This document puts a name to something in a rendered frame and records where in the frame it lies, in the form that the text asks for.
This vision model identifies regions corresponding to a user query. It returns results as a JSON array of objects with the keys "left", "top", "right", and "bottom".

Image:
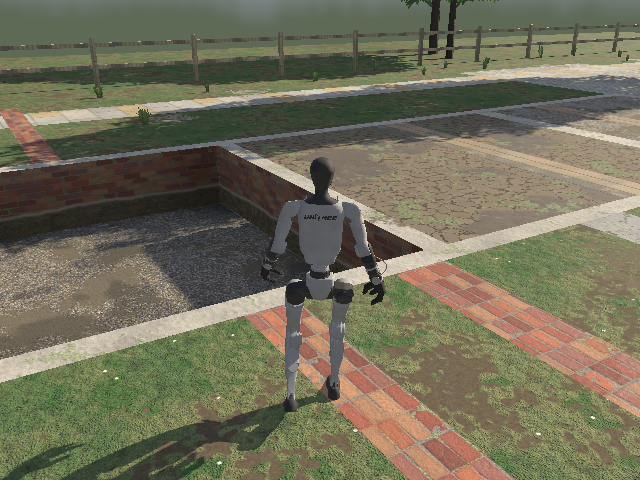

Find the humanoid robot torso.
[{"left": 298, "top": 195, "right": 345, "bottom": 300}]

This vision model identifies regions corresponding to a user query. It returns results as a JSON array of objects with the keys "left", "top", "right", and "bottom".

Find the left robot upper arm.
[{"left": 270, "top": 200, "right": 301, "bottom": 254}]

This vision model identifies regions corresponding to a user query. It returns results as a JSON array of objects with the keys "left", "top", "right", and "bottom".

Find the left robot forearm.
[{"left": 262, "top": 238, "right": 280, "bottom": 270}]

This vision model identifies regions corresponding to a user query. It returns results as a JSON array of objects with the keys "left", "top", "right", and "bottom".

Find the right robot hand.
[{"left": 362, "top": 280, "right": 386, "bottom": 305}]

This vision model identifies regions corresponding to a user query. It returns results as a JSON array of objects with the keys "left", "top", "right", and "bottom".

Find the right robot forearm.
[{"left": 361, "top": 242, "right": 383, "bottom": 285}]

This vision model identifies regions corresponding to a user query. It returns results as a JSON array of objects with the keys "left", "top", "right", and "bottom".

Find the left robot hand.
[{"left": 260, "top": 265, "right": 284, "bottom": 283}]

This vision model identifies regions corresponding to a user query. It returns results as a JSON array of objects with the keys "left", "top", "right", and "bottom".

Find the robot left shin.
[{"left": 285, "top": 332, "right": 299, "bottom": 400}]

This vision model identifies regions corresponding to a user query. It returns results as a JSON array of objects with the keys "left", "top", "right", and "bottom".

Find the right robot upper arm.
[{"left": 342, "top": 201, "right": 371, "bottom": 258}]

